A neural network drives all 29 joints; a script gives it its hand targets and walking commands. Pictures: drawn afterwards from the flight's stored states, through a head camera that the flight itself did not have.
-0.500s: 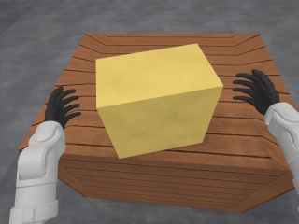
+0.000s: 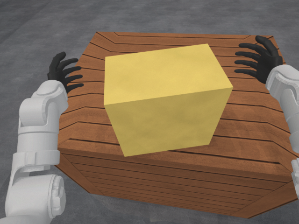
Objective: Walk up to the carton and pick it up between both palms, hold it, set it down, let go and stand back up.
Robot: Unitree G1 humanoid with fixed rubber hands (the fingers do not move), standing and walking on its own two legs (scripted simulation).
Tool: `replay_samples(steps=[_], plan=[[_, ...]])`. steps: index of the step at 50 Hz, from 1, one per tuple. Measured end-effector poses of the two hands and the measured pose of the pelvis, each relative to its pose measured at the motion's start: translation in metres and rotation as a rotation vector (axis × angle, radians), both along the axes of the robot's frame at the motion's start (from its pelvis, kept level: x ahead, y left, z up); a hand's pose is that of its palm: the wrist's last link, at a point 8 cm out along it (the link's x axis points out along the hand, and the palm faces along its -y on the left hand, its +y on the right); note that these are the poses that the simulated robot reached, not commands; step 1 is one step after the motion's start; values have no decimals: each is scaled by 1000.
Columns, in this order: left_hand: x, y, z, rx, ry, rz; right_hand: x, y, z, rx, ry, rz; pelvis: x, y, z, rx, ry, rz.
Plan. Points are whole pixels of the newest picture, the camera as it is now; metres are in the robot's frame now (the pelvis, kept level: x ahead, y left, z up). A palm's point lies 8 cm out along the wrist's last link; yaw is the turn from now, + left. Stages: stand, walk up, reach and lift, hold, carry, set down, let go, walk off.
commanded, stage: reach and lift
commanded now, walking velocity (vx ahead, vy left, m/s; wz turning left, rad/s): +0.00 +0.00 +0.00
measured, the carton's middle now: (162, 105) +0.44 +0.05 +0.04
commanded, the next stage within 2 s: none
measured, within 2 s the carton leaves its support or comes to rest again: neither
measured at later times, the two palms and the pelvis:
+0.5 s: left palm (60, 73) +0.40 +0.29 +0.19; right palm (262, 52) +0.51 -0.19 +0.19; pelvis +0.01 +0.00 +0.00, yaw +2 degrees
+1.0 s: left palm (74, 104) +0.38 +0.29 +0.10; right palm (236, 81) +0.50 -0.15 +0.10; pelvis -0.01 +0.00 -0.01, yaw +2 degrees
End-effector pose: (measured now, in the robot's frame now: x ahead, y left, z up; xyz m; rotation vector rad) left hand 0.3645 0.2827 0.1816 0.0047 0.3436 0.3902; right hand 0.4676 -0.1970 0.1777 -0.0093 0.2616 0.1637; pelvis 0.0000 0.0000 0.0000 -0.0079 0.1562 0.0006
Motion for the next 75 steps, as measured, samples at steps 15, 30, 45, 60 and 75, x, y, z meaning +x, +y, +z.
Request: replay_samples(steps=[15, 30, 45, 60, 75], plan=[[22, 5, 13, 19, 1, -18, 35, 4, 17, 28, -2, -28, 9, 1, 0, -9, 32, 23], [26, 9, -18, 19, 33, -15, 37, 11, -8, 0, 38, -47, 9, 4, 0, -10, 39, 32], [5, 5, -95, -1, 46, 15, 29, 34, -68, -8, 23, -21, -10, 1, -6, -15, 123, 38], [16, -5, -101, 31, 28, -18, 28, 26, -82, -30, 17, -69, -2, 2, -9, -11, 155, 18], [35, -39, -124, -33, -36, -51, 36, 43, -103, -38, 8, -22, 2, -3, -12, -11, 189, -3]])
